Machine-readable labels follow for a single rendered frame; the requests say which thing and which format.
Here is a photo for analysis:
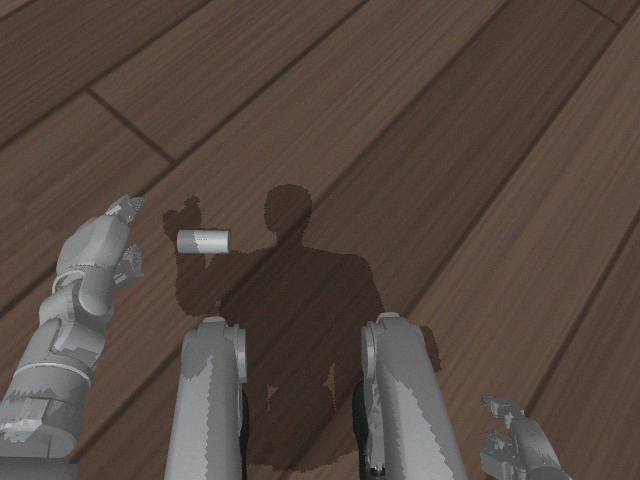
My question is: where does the left robot hand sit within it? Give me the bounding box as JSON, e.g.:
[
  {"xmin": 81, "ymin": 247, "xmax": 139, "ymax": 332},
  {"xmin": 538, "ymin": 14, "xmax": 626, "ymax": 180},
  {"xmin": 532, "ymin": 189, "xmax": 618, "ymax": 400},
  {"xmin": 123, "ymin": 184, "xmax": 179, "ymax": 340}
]
[{"xmin": 56, "ymin": 194, "xmax": 147, "ymax": 287}]

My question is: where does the right robot hand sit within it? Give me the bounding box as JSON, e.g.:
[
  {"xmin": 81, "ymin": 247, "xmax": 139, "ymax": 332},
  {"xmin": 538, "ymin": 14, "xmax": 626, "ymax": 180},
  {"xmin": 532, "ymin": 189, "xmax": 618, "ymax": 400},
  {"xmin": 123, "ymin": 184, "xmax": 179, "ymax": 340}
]
[{"xmin": 479, "ymin": 393, "xmax": 562, "ymax": 480}]

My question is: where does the can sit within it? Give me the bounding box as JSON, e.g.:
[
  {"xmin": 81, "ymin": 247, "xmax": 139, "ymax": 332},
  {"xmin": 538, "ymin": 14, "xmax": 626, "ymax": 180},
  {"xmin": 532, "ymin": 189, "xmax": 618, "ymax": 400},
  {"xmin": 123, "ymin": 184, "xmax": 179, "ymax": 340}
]
[{"xmin": 177, "ymin": 230, "xmax": 231, "ymax": 254}]

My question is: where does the left robot arm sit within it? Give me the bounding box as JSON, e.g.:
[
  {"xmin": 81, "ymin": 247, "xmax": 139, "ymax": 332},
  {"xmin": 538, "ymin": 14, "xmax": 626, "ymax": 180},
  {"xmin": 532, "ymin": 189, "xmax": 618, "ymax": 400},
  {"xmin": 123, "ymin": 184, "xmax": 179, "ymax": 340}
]
[{"xmin": 0, "ymin": 266, "xmax": 116, "ymax": 480}]

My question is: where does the right robot foot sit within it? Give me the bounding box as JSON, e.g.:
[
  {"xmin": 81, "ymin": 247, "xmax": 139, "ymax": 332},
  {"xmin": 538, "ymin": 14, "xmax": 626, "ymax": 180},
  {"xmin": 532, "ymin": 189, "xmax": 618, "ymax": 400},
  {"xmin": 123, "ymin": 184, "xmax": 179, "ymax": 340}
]
[{"xmin": 352, "ymin": 380, "xmax": 385, "ymax": 480}]

